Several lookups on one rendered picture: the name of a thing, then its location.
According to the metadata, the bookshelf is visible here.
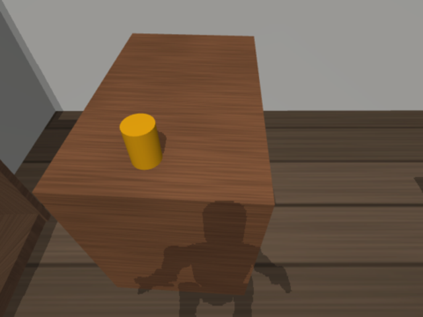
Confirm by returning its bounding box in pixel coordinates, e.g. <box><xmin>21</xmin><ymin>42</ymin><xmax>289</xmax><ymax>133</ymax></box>
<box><xmin>0</xmin><ymin>160</ymin><xmax>51</xmax><ymax>317</ymax></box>

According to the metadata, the can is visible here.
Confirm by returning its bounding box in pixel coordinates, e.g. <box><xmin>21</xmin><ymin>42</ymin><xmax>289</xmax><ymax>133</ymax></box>
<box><xmin>120</xmin><ymin>114</ymin><xmax>163</xmax><ymax>170</ymax></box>

